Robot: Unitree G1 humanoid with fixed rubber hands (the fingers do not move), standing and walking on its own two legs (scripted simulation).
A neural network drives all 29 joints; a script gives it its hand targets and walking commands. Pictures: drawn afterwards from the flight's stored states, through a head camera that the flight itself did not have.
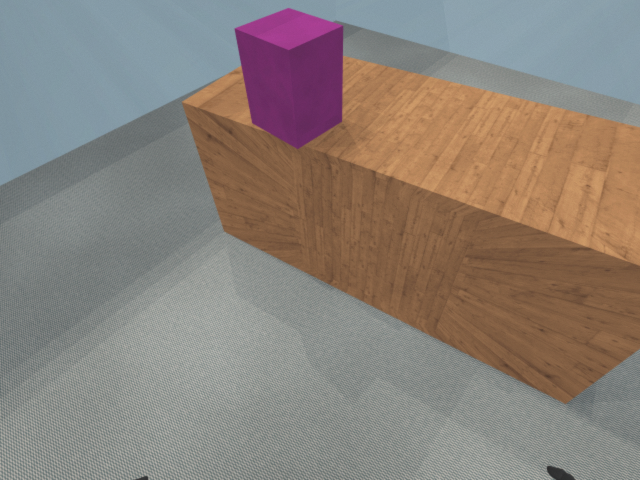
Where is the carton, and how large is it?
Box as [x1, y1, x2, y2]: [234, 8, 342, 148]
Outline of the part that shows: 287,8 234,28 252,122 298,148 341,121 342,25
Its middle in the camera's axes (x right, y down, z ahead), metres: -0.08 -0.44 +1.05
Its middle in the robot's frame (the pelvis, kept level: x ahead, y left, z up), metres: +1.08 +0.09 -0.02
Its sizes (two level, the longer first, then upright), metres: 0.198 0.184 0.265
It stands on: a pedestal, 0.62 m high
